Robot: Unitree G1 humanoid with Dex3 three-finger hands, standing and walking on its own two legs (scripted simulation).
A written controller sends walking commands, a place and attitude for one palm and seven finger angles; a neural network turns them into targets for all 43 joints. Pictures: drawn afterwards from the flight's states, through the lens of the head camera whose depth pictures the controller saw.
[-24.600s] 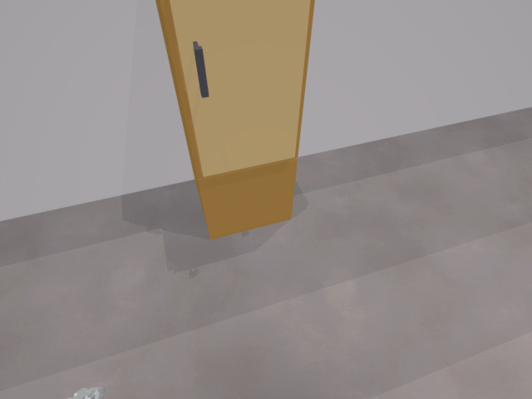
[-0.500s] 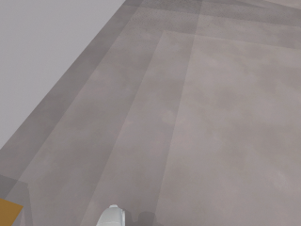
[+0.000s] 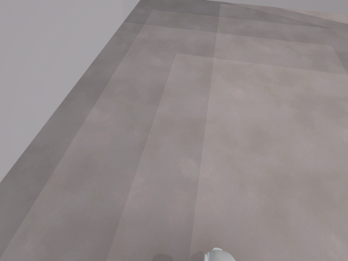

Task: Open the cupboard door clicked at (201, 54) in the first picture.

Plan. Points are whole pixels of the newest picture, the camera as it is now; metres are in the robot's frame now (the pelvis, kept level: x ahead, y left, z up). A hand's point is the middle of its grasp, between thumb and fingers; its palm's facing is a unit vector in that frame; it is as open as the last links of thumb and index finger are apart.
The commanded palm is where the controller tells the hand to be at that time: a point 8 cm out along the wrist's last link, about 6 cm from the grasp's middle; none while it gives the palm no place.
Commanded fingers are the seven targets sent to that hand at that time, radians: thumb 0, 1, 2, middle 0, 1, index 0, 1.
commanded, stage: walk to a spot facing it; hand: left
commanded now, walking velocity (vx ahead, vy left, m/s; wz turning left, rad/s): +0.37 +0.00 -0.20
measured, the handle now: out of the picture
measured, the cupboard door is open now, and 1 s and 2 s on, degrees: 43 43 43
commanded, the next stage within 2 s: turn to face it in 0.54 s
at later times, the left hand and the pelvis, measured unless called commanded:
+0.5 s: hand (135, 219) +0.25 +0.14 -0.19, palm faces +0.02 -0.98 -0.17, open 7.2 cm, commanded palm none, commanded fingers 0.00 0.90 0.90 -0.20 -0.30 -0.20 -0.30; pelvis +0.25 -0.05 -0.01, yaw +0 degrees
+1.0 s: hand (149, 146) +0.51 +0.13 -0.17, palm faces +0.14 -0.96 -0.23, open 7.3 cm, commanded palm none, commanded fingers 0.00 0.90 0.90 -0.20 -0.30 -0.20 -0.30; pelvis +0.44 -0.06 -0.01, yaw +8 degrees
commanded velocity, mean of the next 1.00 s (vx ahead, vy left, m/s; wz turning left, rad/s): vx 0.21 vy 0.00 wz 0.21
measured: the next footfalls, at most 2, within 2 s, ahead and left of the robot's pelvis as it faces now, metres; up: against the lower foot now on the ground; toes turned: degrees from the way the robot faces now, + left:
right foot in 0.18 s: +0.19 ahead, -0.15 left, +0.00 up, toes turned -9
left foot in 0.56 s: +0.45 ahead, +0.08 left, +0.00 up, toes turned +8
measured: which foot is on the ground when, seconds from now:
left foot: down 0.00-0.18, up 0.20-0.54, down 0.56-0.90, up 0.92-1.00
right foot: up 0.00-0.16, down 0.18-0.56, up 0.58-0.86, down 0.88-1.00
